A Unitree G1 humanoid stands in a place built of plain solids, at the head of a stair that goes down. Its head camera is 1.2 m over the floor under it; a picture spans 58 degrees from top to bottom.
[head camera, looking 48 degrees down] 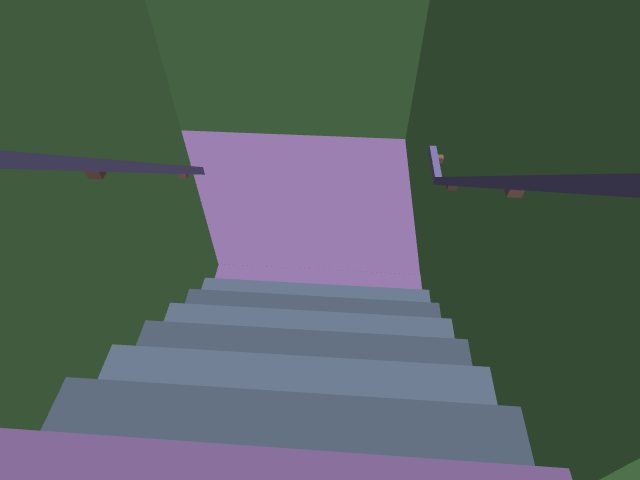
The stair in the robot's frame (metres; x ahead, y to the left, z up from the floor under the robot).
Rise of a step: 0.19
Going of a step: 0.23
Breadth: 1.50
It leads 4 degrees to the right of straight ahead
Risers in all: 7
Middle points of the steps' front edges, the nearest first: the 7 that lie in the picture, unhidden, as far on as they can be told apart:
0.35 0.12 0.00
0.58 0.10 -0.19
0.81 0.09 -0.38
1.03 0.07 -0.57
1.26 0.06 -0.76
1.49 0.04 -0.95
1.72 0.03 -1.14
